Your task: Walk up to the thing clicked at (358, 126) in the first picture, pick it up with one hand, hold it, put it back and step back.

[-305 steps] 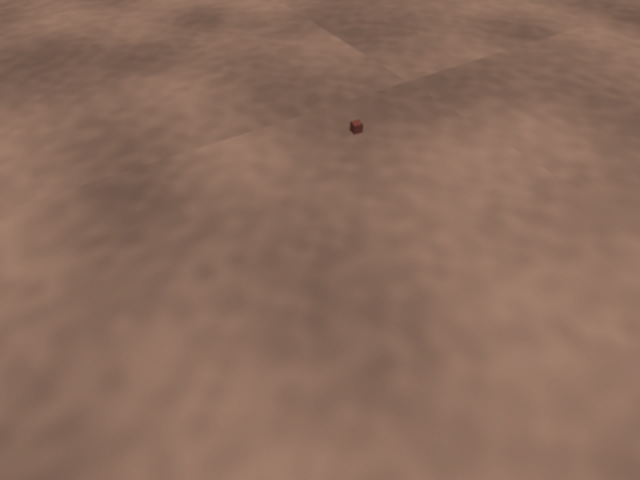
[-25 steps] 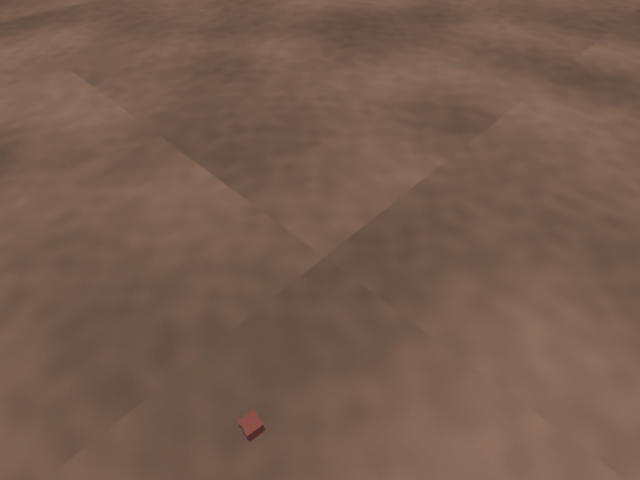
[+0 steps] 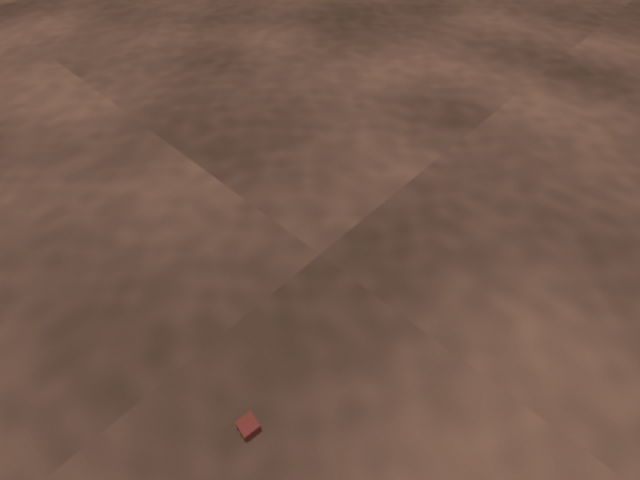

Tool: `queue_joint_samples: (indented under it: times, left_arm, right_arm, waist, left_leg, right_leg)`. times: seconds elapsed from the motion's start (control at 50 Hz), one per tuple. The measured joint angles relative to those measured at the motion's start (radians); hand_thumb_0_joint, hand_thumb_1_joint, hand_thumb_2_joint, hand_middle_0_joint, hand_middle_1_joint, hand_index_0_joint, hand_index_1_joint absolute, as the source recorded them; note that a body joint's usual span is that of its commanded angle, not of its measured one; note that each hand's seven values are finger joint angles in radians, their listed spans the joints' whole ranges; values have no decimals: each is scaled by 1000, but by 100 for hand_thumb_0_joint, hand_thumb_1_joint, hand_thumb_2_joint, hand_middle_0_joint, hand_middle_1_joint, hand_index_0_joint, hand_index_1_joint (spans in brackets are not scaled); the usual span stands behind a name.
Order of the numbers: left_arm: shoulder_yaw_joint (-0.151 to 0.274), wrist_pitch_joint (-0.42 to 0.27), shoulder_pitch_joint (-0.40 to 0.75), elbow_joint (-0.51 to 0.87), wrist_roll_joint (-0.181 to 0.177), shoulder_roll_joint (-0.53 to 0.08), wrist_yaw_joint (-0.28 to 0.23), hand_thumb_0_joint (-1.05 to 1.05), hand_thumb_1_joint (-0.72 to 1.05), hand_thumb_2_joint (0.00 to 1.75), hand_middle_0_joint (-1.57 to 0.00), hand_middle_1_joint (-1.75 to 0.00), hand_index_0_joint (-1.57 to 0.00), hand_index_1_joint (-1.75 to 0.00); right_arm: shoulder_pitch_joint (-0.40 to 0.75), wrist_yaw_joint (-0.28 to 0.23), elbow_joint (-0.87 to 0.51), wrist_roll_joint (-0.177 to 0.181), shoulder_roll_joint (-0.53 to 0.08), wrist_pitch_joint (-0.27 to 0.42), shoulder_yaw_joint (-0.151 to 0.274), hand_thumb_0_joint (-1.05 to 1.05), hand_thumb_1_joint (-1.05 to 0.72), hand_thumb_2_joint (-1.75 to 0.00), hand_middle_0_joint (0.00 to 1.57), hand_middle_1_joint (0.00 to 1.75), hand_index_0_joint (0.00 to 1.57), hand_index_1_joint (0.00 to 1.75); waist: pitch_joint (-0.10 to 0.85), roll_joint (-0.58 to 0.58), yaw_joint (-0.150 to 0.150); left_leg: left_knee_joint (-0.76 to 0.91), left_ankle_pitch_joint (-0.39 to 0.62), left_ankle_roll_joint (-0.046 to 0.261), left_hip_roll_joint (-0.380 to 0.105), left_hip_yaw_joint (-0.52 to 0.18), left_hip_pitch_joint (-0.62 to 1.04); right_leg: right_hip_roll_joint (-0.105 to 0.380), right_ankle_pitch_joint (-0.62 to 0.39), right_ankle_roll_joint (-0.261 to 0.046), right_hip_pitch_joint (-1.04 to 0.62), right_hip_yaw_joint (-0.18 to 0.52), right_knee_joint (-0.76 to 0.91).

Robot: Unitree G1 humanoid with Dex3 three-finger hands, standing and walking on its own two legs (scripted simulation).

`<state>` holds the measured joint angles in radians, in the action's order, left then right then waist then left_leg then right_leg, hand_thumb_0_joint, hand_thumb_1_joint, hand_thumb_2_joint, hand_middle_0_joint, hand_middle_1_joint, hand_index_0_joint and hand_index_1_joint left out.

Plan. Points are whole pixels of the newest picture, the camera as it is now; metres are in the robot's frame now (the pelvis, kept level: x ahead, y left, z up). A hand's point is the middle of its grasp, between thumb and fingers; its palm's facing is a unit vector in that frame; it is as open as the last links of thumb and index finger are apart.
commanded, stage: walk up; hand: left
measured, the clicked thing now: (248, 426) +0.40 +0.23 -0.75
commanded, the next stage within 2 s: none
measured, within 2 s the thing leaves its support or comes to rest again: neither
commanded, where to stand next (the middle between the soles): +0.05 -0.02 m, yaw +2 degrees
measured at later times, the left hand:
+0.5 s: hand out of the picture +0.06 +0.26 -0.16, palm faces -0.05 -0.93 -0.36, open 7.4 cm
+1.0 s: hand (164, 479) +0.17 +0.25 -0.18, palm faces +0.01 -0.95 -0.32, open 7.4 cm
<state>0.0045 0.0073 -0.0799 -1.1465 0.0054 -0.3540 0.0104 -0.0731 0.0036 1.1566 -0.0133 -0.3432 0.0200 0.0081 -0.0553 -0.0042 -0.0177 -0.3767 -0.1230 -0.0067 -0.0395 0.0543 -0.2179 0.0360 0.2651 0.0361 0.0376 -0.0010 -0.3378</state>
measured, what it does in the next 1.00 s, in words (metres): steps on the spot: left foot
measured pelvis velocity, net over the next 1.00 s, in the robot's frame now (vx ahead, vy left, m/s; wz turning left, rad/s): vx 0.09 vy -0.01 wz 0.00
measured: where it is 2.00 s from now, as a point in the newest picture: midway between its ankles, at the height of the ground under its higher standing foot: outside the picture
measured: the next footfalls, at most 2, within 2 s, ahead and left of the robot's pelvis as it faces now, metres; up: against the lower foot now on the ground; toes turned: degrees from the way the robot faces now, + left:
left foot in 0.80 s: +0.20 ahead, +0.09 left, +0.00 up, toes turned +2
right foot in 1.18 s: +0.11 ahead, -0.16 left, +0.00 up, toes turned +4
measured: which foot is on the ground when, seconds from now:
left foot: down 0.00-0.52, up 0.54-0.78, down 0.80-1.00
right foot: down 0.00-0.82, up 0.84-1.00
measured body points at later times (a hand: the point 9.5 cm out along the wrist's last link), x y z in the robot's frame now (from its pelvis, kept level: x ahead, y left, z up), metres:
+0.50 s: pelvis +0.01 -0.01 -0.01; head +0.02 -0.02 +0.44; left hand +0.07 +0.30 -0.13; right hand +0.08 -0.33 -0.13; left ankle +0.05 +0.12 -0.74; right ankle -0.02 -0.14 -0.74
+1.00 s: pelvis +0.09 -0.01 -0.02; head +0.13 +0.01 +0.43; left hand +0.17 +0.30 -0.15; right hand +0.22 -0.30 -0.13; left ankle +0.16 +0.09 -0.74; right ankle +0.04 -0.15 -0.70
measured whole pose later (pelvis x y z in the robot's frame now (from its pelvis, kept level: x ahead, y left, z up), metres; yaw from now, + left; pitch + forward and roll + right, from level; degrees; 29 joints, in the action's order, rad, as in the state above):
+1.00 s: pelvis +0.09 -0.01 -0.02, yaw +0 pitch -3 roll +0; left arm 0.02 0.04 -0.14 -0.96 -0.03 -0.36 -0.01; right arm -0.06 -0.01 0.94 -0.01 -0.32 -0.01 0.02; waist -0.15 -0.03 0.00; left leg -0.55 -0.18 0.05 0.01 0.05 -0.32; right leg -0.02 0.57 -0.02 0.30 0.09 -0.97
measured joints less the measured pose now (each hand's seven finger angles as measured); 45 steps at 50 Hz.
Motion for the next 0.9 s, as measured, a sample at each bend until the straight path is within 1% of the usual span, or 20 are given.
queue_joint_samples:
  times: [0.32,0.36,0.4,0.42,0.46,0.48,0.52,0.54,0.58,0.62,0.64,0.68,0.74,0.76,0.78,0.8,0.82,0.84,0.86,0.9]
  left_arm:
    - [3,-1,-27,-7,7,5,-1,1,90,90,-20,-30,-21,-30]
    - [9,-3,-43,11,14,2,8,1,90,90,-20,-30,-21,-30]
    - [17,-4,-71,28,23,-7,18,1,90,90,-20,-30,-21,-30]
    - [22,-4,-85,35,26,-11,21,1,90,90,-20,-30,-21,-30]
    - [31,-8,-113,52,29,-19,24,1,90,90,-20,-30,-21,-30]
    - [35,-14,-124,60,30,-25,25,1,90,90,-20,-30,-21,-30]
    - [45,-27,-145,72,34,-34,25,1,90,90,-20,-30,-21,-30]
    - [50,-32,-158,78,36,-30,23,1,90,90,-20,-30,-21,-30]
    - [54,-36,-190,94,42,-22,20,1,90,90,-20,-30,-21,-30]
    - [55,-31,-218,109,42,-15,15,1,90,90,-20,-30,-21,-30]
    - [55,-28,-226,114,39,-12,12,1,90,90,-20,-30,-21,-30]
    - [53,-26,-232,127,31,-12,7,1,90,90,-21,-30,-21,-30]
    - [49,-22,-224,149,24,-18,-2,1,90,90,-21,-30,-21,-30]
    - [47,-19,-217,156,21,-21,-4,1,90,90,-21,-30,-21,-30]
    - [44,-14,-208,162,15,-25,-6,1,90,90,-21,-30,-21,-30]
    - [41,-8,-197,165,6,-30,-9,1,90,90,-21,-30,-21,-30]
    - [40,0,-175,164,-6,-34,-13,1,90,90,-21,-30,-21,-30]
    - [37,8,-154,166,-20,-32,-18,1,90,90,-20,-30,-21,-30]
    - [32,17,-137,170,-29,-27,-22,1,90,90,-20,-30,-21,-30]
    - [20,29,-109,175,-36,-19,-24,1,90,90,-20,-30,-21,-30]
  right_arm:
    - [18,3,-8,-1,3,-6,1,1,-91,-89,20,30,20,30]
    - [3,13,-25,-6,3,-6,13,1,-91,-89,20,30,20,30]
    - [-26,22,-45,-13,1,-2,27,1,-91,-89,20,30,20,30]
    - [-40,26,-55,-16,-2,-2,35,1,-91,-89,20,30,20,30]
    - [-63,31,-76,-23,-14,-3,48,1,-91,-89,20,30,20,30]
    - [-73,31,-84,-24,-21,-5,53,1,-91,-89,20,30,20,30]
    - [-99,30,-94,-20,-35,-15,59,1,-91,-89,20,30,20,30]
    - [-114,27,-92,-17,-44,-24,61,1,-91,-89,20,30,20,30]
    - [-139,21,-85,-18,-57,-43,66,1,-91,-89,20,30,20,30]
    - [-153,18,-90,-13,-66,-42,66,1,-91,-89,20,30,20,29]
    - [-157,18,-97,-11,-69,-37,65,1,-91,-89,20,30,20,29]
    - [-157,18,-114,-9,-70,-28,60,1,-91,-89,20,30,20,29]
    - [-142,19,-131,-8,-61,-24,48,1,-91,-89,20,30,20,29]
    - [-135,19,-134,-7,-56,-23,44,1,-91,-89,20,30,20,29]
    - [-129,19,-137,-7,-51,-18,42,1,-91,-89,20,30,20,29]
    - [-121,16,-140,-8,-43,-13,41,1,-91,-89,20,30,20,29]
    - [-106,10,-143,-9,-29,-9,43,1,-91,-89,20,30,20,29]
    - [-90,3,-150,-9,-17,-8,40,1,-91,-89,20,30,20,29]
    - [-77,-1,-159,-5,-8,-7,34,1,-91,-89,20,30,20,29]
    - [-52,-8,-173,4,6,-11,24,1,-91,-89,20,30,20,29]
  waist:
    - [8,1,12]
    - [10,-5,14]
    - [25,-18,16]
    - [31,-19,17]
    - [27,-11,15]
    - [20,-10,13]
    - [6,-5,7]
    - [6,9,8]
    - [19,23,27]
    - [13,28,44]
    - [3,31,44]
    - [-23,35,37]
    - [-64,29,40]
    - [-74,26,40]
    - [-83,21,40]
    - [-94,9,38]
    - [-112,-16,39]
    - [-126,-29,38]
    - [-131,-33,34]
    - [-124,-32,22]
  left_leg:
    - [12,4,2,7,-6,10]
    - [-18,-36,14,11,-5,2]
    - [-48,-98,23,19,3,-4]
    - [-50,-101,28,18,8,-5]
    - [-50,-66,42,8,11,0]
    - [-59,-62,39,4,11,1]
    - [-108,-97,23,-4,-1,-6]
    - [-159,-156,24,-9,-21,-22]
    - [-292,-253,19,16,-70,-71]
    - [-387,-289,17,40,-85,-113]
    - [-413,-292,16,44,-88,-133]
    - [-428,-282,14,43,-87,-168]
    - [-338,-230,22,28,-59,-179]
    - [-284,-189,26,25,-48,-172]
    - [-216,-121,32,26,-38,-154]
    - [-171,-9,41,34,-31,-137]
    - [-178,-2,46,51,-19,-130]
    - [-189,-24,50,59,-14,-126]
    - [-196,-42,53,61,-15,-122]
    - [-190,-56,58,59,-22,-112]
  right_leg:
    - [6,-5,3,-16,-8,19]
    - [9,37,-14,-2,-6,-24]
    - [17,150,-45,34,1,-115]
    - [17,188,-55,61,-2,-168]
    - [8,210,-67,104,-15,-232]
    - [6,195,-73,112,-18,-218]
    - [-1,72,-66,95,-25,-171]
    - [-12,56,-56,81,-36,-159]
    - [-21,62,-48,60,-36,-131]
    - [-22,56,-49,31,-26,-89]
    - [-22,50,-47,14,-28,-66]
    - [-25,46,-43,-12,-40,-37]
    - [-29,75,-36,-23,-49,-56]
    - [-29,96,-32,-19,-53,-81]
    - [-27,126,-28,-10,-58,-121]
    - [-17,161,-25,6,-61,-183]
    - [3,180,-25,36,-50,-271]
    - [-2,205,-28,72,-15,-359]
    - [-20,248,-33,109,19,-440]
    - [-48,310,-46,172,54,-561]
